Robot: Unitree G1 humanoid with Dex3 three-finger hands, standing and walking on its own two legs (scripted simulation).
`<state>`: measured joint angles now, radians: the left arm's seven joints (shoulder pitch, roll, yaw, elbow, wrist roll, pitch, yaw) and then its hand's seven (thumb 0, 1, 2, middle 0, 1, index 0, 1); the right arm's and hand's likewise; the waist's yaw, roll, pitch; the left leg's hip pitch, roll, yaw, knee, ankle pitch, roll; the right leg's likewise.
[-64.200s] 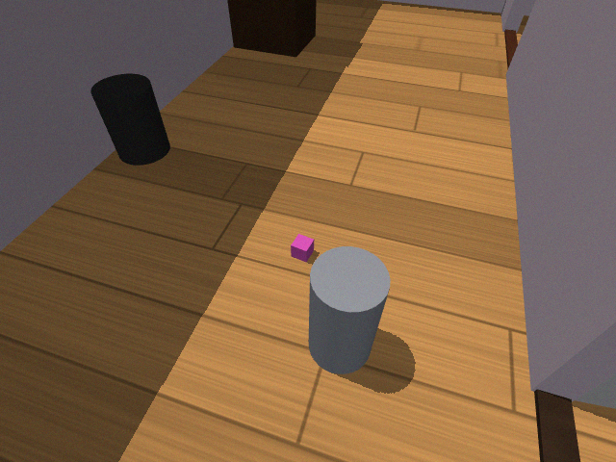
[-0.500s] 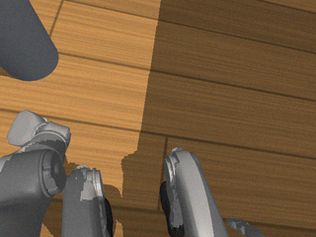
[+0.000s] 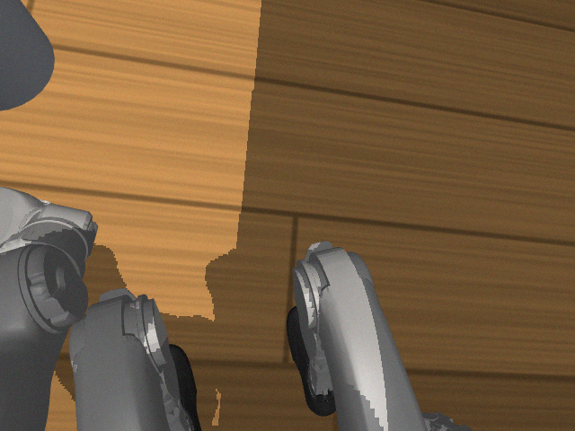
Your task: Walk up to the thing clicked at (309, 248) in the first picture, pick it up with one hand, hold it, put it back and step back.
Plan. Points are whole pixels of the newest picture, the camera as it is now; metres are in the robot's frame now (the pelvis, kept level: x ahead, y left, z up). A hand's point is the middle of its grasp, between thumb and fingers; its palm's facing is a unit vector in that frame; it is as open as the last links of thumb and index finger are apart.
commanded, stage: lower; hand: left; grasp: from above
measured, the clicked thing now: (46, 250) +0.41 +0.27 -0.22
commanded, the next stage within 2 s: rest in 0.40 s
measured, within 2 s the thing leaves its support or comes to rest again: rests again in 0.92 s
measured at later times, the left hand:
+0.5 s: hand (65, 228) +0.44 +0.25 -0.23, palm faces -0.13 -0.44 -0.89, open 5.2 cm
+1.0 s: hand (78, 227) +0.45 +0.24 -0.26, palm faces -0.10 -0.46 -0.88, open 5.3 cm
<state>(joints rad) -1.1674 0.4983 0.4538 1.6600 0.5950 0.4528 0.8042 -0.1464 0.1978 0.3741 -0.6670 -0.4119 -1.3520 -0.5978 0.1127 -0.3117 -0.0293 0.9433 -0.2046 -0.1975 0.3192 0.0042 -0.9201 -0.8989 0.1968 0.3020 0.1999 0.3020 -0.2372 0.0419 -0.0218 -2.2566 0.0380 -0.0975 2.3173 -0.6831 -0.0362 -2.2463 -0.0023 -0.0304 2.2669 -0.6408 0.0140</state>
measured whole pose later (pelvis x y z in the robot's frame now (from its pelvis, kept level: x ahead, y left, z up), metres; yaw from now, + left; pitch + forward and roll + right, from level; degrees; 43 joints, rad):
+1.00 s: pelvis +0.00 +0.01 -0.03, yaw -5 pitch +29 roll -10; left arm -1.22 0.75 0.48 1.75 0.54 0.37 0.87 -0.16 0.20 0.37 -0.68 -0.38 -1.34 -0.53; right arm 0.08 -0.39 0.16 0.83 -0.25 -0.26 0.51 0.00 -0.92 -0.90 0.19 0.30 0.20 0.30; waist -0.36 -0.04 0.23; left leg -2.29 0.02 -0.21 2.48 -0.70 -0.03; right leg -2.23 0.01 -0.12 2.35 -0.63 0.03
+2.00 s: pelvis -0.01 +0.01 -0.04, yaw -7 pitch +26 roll -12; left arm -1.18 0.80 0.39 1.75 0.44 0.35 0.89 -0.02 0.00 0.71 -0.60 -0.53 -0.63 -0.60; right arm 0.09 -0.42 0.24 0.76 -0.21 -0.28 0.51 0.00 -0.90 -0.89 0.20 0.30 0.20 0.30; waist -0.39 -0.08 0.25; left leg -2.28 0.02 -0.25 2.52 -0.70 -0.03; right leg -2.19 0.01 -0.15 2.35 -0.63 0.04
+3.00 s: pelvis -0.01 +0.01 -0.04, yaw -6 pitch +25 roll -12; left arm -1.16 0.76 0.40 1.68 0.46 0.36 0.86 0.00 -0.41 0.96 -0.17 -0.92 -0.16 -0.93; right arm 0.08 -0.41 0.22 0.79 -0.21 -0.30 0.51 0.00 -0.90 -0.89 0.20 0.30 0.20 0.30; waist -0.37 -0.07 0.24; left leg -2.27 0.01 -0.25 2.52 -0.71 -0.03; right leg -2.18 0.01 -0.15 2.36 -0.64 0.04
